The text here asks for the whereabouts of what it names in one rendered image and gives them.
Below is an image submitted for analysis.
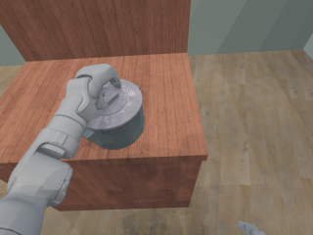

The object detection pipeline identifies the left robot forearm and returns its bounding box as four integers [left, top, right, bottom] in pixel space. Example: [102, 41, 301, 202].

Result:
[7, 72, 102, 194]

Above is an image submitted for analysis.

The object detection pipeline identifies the robot left upper arm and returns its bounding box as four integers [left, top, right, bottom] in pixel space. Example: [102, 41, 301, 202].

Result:
[0, 151, 73, 235]

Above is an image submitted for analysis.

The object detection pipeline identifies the robot left hand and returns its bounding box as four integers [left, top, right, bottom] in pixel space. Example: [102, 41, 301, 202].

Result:
[75, 64, 122, 111]

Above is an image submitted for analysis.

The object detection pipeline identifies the table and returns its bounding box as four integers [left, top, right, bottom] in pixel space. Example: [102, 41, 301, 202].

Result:
[0, 0, 208, 212]

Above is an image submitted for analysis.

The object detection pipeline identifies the pot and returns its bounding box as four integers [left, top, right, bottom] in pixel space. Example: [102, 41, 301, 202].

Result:
[82, 85, 145, 150]

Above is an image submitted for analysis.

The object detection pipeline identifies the robot right hand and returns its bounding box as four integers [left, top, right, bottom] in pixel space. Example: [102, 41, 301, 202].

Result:
[237, 220, 266, 235]

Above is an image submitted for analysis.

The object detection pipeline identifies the knob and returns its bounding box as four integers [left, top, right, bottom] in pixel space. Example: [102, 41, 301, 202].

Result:
[101, 87, 119, 106]

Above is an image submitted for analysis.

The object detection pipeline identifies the lid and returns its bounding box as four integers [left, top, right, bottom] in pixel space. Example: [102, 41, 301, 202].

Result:
[87, 79, 143, 131]

